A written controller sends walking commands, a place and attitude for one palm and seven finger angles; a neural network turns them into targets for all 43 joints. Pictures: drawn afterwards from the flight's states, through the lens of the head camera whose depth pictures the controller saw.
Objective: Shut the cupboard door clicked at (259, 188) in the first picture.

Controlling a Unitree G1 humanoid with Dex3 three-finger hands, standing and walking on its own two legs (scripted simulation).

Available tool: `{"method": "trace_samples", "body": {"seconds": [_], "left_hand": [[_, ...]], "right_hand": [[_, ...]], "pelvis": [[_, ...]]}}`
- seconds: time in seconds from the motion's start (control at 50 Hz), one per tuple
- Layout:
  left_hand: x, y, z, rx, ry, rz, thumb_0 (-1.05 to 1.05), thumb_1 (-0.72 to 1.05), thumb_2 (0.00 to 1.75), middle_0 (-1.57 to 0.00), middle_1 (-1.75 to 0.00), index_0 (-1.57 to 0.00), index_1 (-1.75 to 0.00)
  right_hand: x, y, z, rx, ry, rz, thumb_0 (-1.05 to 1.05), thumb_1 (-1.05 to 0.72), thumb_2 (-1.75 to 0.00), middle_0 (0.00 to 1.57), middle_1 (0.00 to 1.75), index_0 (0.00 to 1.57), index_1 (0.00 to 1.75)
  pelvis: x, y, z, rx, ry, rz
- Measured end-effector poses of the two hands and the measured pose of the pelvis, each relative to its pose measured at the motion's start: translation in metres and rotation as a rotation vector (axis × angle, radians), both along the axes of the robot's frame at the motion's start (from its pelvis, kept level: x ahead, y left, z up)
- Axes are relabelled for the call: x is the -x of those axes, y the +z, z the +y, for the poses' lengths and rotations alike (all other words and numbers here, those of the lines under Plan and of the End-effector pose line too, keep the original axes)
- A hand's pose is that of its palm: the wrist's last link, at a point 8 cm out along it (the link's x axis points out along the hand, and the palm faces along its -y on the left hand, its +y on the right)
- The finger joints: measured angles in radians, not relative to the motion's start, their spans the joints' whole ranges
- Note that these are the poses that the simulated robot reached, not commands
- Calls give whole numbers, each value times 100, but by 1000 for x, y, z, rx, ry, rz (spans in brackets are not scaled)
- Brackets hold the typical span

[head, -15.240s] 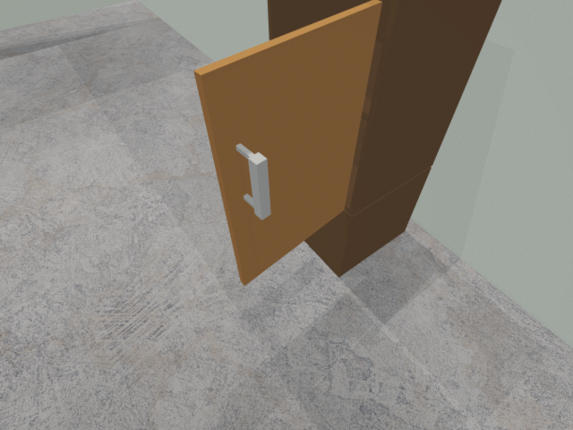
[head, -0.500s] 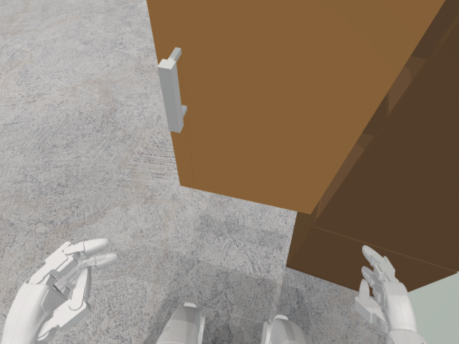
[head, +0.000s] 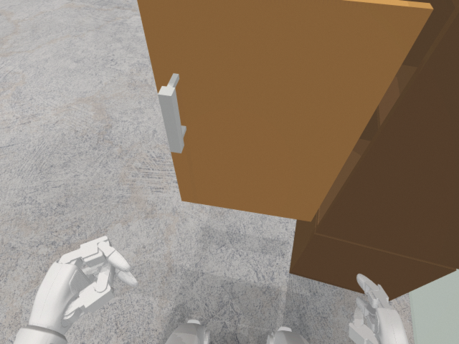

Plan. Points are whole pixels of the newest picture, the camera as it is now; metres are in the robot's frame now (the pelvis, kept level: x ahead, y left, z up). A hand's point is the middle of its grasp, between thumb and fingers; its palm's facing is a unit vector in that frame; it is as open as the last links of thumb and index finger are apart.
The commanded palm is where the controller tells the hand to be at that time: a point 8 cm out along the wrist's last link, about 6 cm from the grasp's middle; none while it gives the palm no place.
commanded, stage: raise the hand and make a fist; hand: left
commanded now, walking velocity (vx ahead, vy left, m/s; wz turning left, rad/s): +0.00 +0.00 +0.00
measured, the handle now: (175, 115) +0.49 +0.15 +0.11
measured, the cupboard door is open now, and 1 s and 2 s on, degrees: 96 96 96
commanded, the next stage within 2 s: bring the fist close to the handle in 0.92 s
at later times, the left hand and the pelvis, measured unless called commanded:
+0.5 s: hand (101, 246) +0.23 +0.20 +0.11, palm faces -0.07 -1.00 -0.07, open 3.1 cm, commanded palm +0.21 +0.25 +0.11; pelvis +0.01 +0.01 +0.03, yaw +0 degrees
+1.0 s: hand (124, 243) +0.24 +0.17 +0.10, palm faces -0.09 -0.99 -0.07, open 3.1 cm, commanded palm +0.22 +0.23 +0.11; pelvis +0.02 -0.01 +0.03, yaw +0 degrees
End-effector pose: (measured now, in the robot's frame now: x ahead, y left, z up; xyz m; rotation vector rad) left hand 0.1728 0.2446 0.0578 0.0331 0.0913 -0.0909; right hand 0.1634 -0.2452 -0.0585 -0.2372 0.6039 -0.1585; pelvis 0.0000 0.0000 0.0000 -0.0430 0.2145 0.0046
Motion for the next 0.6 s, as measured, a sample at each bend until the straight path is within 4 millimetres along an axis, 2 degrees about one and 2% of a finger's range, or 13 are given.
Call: {"method": "trace_samples", "body": {"seconds": [0.08,0.2,0.32,0.4,0.54,0.6], "left_hand": [[-10,9,-4,-8,-51,-34,2,90,90,-102,-119,-102,-119],[-22,38,11,-20,29,-109,2,90,90,-113,-131,-113,-131],[-26,31,8,-10,8,-17,2,90,90,-123,-142,-123,-141],[-30,34,4,-15,-13,-21,2,90,90,-127,-146,-127,-146],[-47,60,8,-37,21,-122,2,90,90,-130,-149,-129,-149],[-53,60,5,-35,7,-92,2,90,90,-130,-150,-130,-149]], "right_hand": [[-7,11,6,4,-1,-40,2,-90,-90,20,30,20,30],[-18,26,22,-38,11,-85,2,-90,-90,20,30,20,30],[-22,33,33,-56,50,-93,2,-90,-90,20,30,20,30],[-20,34,32,-46,63,-79,2,-90,-90,20,30,20,30],[-13,29,24,-48,54,-36,2,-90,-90,20,30,20,30],[-11,29,20,-55,37,-30,2,-90,-90,20,30,20,30]], "pelvis": [[-1,3,4,1,-5,-14],[-6,12,8,3,-3,-43],[-9,20,10,2,1,-59],[-10,22,10,0,1,-68],[-14,27,6,-4,4,-81],[-16,29,5,-8,1,-82]]}}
